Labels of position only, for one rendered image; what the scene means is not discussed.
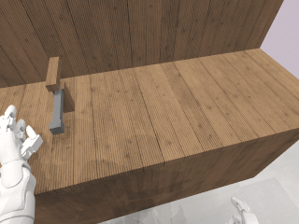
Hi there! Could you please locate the counter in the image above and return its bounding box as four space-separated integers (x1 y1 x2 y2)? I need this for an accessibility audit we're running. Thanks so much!
0 0 299 224

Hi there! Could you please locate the robot left hand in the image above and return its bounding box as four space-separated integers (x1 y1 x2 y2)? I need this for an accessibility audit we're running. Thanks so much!
0 105 43 166

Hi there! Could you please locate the left robot forearm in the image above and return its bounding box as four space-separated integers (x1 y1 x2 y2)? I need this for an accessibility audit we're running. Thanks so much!
0 160 36 224

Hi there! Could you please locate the robot right hand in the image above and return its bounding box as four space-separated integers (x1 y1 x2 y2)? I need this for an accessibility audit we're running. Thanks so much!
226 197 259 224

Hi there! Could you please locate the tap lever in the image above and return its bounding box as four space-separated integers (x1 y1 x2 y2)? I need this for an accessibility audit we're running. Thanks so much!
49 86 64 135

